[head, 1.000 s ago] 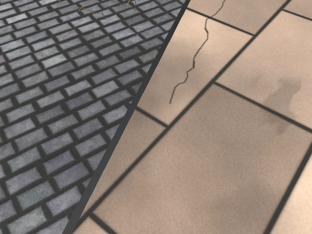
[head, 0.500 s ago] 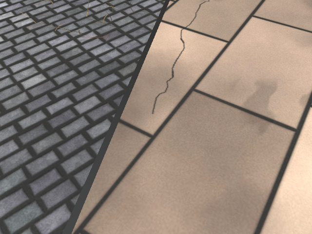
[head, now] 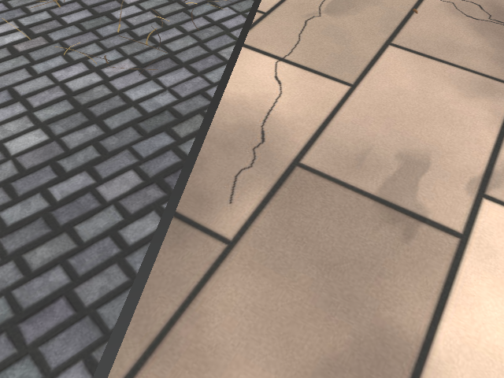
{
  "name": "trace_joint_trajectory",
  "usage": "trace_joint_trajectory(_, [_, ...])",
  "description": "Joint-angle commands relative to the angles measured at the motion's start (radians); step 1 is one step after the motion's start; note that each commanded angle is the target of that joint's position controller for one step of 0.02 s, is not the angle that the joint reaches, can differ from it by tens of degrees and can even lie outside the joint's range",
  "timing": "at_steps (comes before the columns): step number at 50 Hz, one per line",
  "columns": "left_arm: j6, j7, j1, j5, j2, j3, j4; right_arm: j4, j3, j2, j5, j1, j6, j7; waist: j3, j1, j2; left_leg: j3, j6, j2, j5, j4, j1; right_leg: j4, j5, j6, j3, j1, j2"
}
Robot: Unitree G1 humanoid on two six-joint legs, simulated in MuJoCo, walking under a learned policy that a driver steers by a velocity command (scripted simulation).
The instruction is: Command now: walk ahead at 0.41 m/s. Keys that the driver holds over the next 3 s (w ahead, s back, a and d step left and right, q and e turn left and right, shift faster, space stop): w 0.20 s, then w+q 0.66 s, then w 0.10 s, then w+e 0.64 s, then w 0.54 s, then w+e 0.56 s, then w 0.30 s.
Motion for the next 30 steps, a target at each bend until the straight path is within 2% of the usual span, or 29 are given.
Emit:
trace_joint_trajectory(1, [-0.017,-0.017,-0.112,0.013,0.037,0.008,-0.082,-0.034,-0.016,-0.113,0.003,0.043,-0.002,-0.008,0.076,-0.013,0.126,-0.243,0.131,0.231,0.208,-0.220,0.178,-0.084,0.119,0.018,0.003,-0.300,-0.050])
trace_joint_trajectory(3, [-0.017,-0.021,-0.190,0.016,0.011,-0.003,-0.112,-0.028,-0.017,-0.134,0.003,0.056,0.007,-0.019,0.090,-0.027,0.108,-0.184,0.129,0.218,0.291,-0.227,0.144,-0.211,0.187,0.042,-0.018,-0.280,-0.038])
trace_joint_trajectory(5, [-0.021,-0.029,-0.264,0.011,-0.003,-0.014,-0.139,-0.023,-0.019,-0.153,0.000,0.065,0.012,-0.027,0.104,-0.043,0.116,-0.138,0.124,0.204,0.288,-0.244,0.087,-0.343,0.275,0.056,-0.038,-0.211,-0.019])
trace_joint_trajectory(9, [-0.026,-0.044,-0.359,0.001,0.017,-0.019,-0.178,0.002,-0.022,-0.166,0.011,0.094,0.014,-0.031,0.150,-0.051,0.129,-0.120,0.131,0.241,0.282,-0.257,0.072,-0.469,0.338,0.044,-0.043,-0.138,0.002])
trace_joint_trajectory(11, [-0.033,-0.052,-0.379,0.001,0.039,-0.015,-0.196,0.011,-0.026,-0.170,0.018,0.093,0.020,-0.032,0.152,-0.033,0.126,-0.129,0.120,0.273,0.365,-0.220,0.130,-0.506,0.303,0.016,-0.026,-0.129,0.005])
trace_joint_trajectory(12, [-0.037,-0.053,-0.364,0.003,0.056,-0.009,-0.198,0.011,-0.030,-0.177,0.019,0.084,0.024,-0.033,0.135,-0.010,0.128,-0.136,0.111,0.283,0.455,-0.183,0.158,-0.523,0.274,0.002,-0.022,-0.097,0.014])
trace_joint_trajectory(13, [-0.040,-0.051,-0.323,0.005,0.079,0.001,-0.193,0.007,-0.035,-0.193,0.017,0.069,0.029,-0.034,0.096,0.021,0.142,-0.137,0.101,0.283,0.622,-0.121,0.177,-0.528,0.240,-0.012,-0.033,-0.025,0.038])
trace_joint_trajectory(14, [-0.040,-0.043,-0.231,0.007,0.110,0.017,-0.172,0.003,-0.040,-0.207,0.015,0.052,0.036,-0.035,0.025,0.075,0.161,-0.126,0.089,0.269,0.812,-0.009,0.173,-0.532,0.219,-0.033,-0.056,0.112,0.069])
trace_joint_trajectory(15, [-0.037,-0.031,-0.051,0.004,0.153,0.041,-0.121,-0.007,-0.035,-0.201,0.008,0.031,0.042,-0.034,-0.089,0.164,0.158,-0.097,0.060,0.221,0.862,0.184,0.098,-0.538,0.242,-0.062,-0.055,0.356,0.067])
trace_joint_trajectory(16, [-0.032,-0.015,0.155,0.020,0.223,0.060,-0.083,-0.039,-0.019,-0.162,-0.012,0.027,0.042,-0.035,-0.259,0.230,0.068,-0.080,0.029,0.161,0.552,0.494,-0.144,-0.490,0.192,-0.122,0.157,0.711,-0.130])
trace_joint_trajectory(17, [-0.028,-0.024,0.204,0.032,0.271,0.066,-0.056,-0.038,0.026,0.011,0.007,0.201,0.026,-0.024,-0.447,0.129,-0.237,-0.092,-0.027,-0.017,-0.267,0.842,-0.497,-0.617,-0.078,-0.274,0.652,1.016,-0.391])
trace_joint_trajectory(18, [-0.027,-0.024,0.175,0.026,0.156,0.040,-0.060,-0.023,-0.006,-0.121,0.043,0.127,0.012,-0.024,-0.367,0.169,-0.157,-0.188,-0.018,0.020,-0.285,0.960,-0.583,-0.743,-0.226,-0.237,0.720,0.906,-0.364])
trace_joint_trajectory(19, [-0.029,-0.018,0.084,0.019,0.112,0.025,-0.064,-0.064,-0.028,-0.181,0.065,0.005,0.008,-0.028,-0.173,0.150,-0.114,-0.154,-0.011,0.066,-0.193,0.973,-0.644,-0.767,-0.191,-0.180,0.537,0.742,-0.332])
trace_joint_trajectory(20, [-0.033,-0.018,0.010,0.020,0.091,0.019,-0.068,-0.074,-0.028,-0.171,0.056,-0.044,0.007,-0.036,-0.090,0.114,-0.036,-0.132,-0.010,0.115,-0.102,0.939,-0.603,-0.794,-0.058,-0.155,0.409,0.584,-0.299])
trace_joint_trajectory(21, [-0.039,-0.021,-0.034,0.029,0.059,0.012,-0.064,-0.073,-0.035,-0.156,0.036,-0.067,0.014,-0.042,-0.035,0.084,-0.010,-0.130,-0.010,0.142,-0.047,0.894,-0.556,-0.826,0.044,-0.132,0.301,0.462,-0.253])
trace_joint_trajectory(22, [-0.046,-0.023,-0.055,0.044,0.053,0.012,-0.055,-0.068,-0.036,-0.127,0.034,-0.031,0.027,-0.040,-0.032,0.045,-0.057,-0.141,-0.012,0.170,-0.009,0.872,-0.487,-0.855,0.093,-0.126,0.222,0.386,-0.231])
trace_joint_trajectory(23, [-0.051,-0.025,-0.069,0.044,0.043,0.013,-0.047,-0.064,-0.033,-0.101,0.036,-0.012,0.040,-0.037,-0.024,0.028,-0.056,-0.136,-0.014,0.180,-0.004,0.857,-0.460,-0.880,0.122,-0.133,0.173,0.350,-0.218])
trace_joint_trajectory(24, [-0.057,-0.025,-0.073,0.040,0.044,0.016,-0.035,-0.070,-0.034,-0.088,0.037,-0.017,0.052,-0.036,-0.006,0.019,-0.053,-0.129,-0.017,0.186,-0.002,0.846,-0.461,-0.905,0.140,-0.140,0.129,0.313,-0.215])
trace_joint_trajectory(26, [-0.066,-0.021,-0.076,0.038,0.073,0.023,-0.019,-0.103,-0.035,-0.086,0.032,-0.067,0.070,-0.039,0.045,0.010,-0.039,-0.135,-0.028,0.200,0.041,0.803,-0.517,-0.941,0.176,-0.153,0.065,0.270,-0.229])
trace_joint_trajectory(27, [-0.066,-0.017,-0.058,0.037,0.061,0.022,-0.010,-0.110,-0.039,-0.098,0.024,-0.096,0.071,-0.038,0.061,0.022,-0.013,-0.140,-0.027,0.197,0.084,0.776,-0.554,-0.931,0.247,-0.138,0.003,0.286,-0.201])
trace_joint_trajectory(28, [-0.065,-0.013,-0.050,0.041,0.094,0.028,-0.001,-0.131,-0.035,-0.087,0.024,-0.119,0.068,-0.034,0.063,0.018,-0.038,-0.141,-0.034,0.195,0.146,0.714,-0.583,-0.941,0.244,-0.145,-0.008,0.299,-0.214])
trace_joint_trajectory(30, [-0.059,-0.004,-0.037,0.042,0.107,0.030,0.004,-0.149,-0.034,-0.097,0.024,-0.181,0.057,-0.020,0.070,0.037,-0.003,-0.125,-0.035,0.185,0.260,0.592,-0.594,-0.942,0.293,-0.133,-0.071,0.330,-0.197])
